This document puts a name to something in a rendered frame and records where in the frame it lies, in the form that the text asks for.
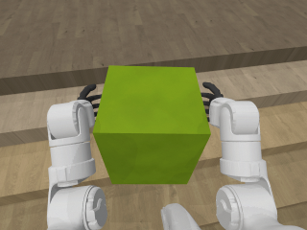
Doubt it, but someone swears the right robot upper arm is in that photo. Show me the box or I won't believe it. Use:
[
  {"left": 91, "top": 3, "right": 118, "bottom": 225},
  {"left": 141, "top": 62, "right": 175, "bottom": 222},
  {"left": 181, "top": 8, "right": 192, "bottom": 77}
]
[{"left": 216, "top": 183, "right": 305, "bottom": 230}]

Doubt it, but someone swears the left robot upper arm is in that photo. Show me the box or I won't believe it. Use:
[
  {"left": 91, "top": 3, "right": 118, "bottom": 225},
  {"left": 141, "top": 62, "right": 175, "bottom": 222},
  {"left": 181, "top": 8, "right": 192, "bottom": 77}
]
[{"left": 47, "top": 185, "right": 107, "bottom": 230}]

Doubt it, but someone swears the robot right hand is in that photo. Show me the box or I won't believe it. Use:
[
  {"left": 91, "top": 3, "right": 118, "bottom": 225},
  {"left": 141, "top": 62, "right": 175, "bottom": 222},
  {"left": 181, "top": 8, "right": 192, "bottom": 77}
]
[{"left": 201, "top": 81, "right": 224, "bottom": 123}]

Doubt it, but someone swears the right robot forearm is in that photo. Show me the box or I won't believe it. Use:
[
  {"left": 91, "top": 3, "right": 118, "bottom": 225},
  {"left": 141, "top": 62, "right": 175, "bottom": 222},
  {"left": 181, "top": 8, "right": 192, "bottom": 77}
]
[{"left": 209, "top": 97, "right": 277, "bottom": 216}]

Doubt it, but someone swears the left robot forearm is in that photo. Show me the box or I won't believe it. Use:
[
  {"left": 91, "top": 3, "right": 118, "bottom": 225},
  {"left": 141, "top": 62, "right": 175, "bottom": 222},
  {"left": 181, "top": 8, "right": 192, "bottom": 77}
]
[{"left": 47, "top": 100, "right": 96, "bottom": 226}]

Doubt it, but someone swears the robot right thigh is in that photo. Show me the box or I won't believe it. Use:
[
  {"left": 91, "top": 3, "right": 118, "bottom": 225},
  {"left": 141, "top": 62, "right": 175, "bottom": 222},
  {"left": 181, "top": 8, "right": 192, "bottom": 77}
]
[{"left": 160, "top": 203, "right": 201, "bottom": 230}]

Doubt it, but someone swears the robot left hand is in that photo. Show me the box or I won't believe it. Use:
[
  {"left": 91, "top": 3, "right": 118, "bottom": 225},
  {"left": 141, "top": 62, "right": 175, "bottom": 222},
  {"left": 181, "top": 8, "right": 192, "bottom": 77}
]
[{"left": 77, "top": 83, "right": 102, "bottom": 122}]

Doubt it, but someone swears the carton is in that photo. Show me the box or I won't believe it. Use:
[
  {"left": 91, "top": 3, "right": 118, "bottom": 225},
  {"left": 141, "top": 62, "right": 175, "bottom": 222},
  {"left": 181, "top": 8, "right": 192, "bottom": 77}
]
[{"left": 92, "top": 65, "right": 211, "bottom": 185}]

